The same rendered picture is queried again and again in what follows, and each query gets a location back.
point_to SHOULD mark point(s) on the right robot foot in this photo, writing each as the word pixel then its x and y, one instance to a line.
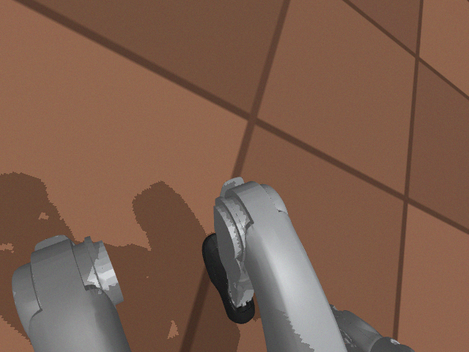
pixel 218 277

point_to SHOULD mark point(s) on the right robot hand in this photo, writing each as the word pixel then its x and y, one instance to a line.
pixel 358 335

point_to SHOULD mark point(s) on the right robot arm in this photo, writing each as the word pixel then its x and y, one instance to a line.
pixel 388 344

